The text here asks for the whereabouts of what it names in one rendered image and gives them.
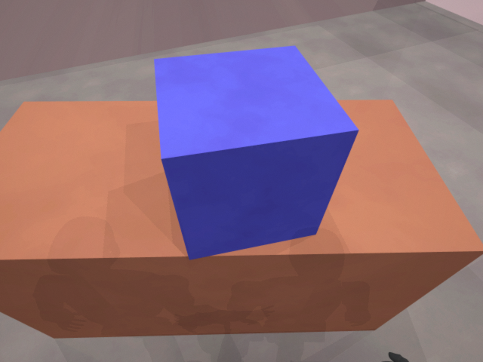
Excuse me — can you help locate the carton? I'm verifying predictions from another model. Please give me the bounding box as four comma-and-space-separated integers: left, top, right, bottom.
154, 46, 359, 260

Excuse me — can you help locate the pedestal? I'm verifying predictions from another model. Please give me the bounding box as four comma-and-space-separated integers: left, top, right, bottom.
0, 100, 483, 339

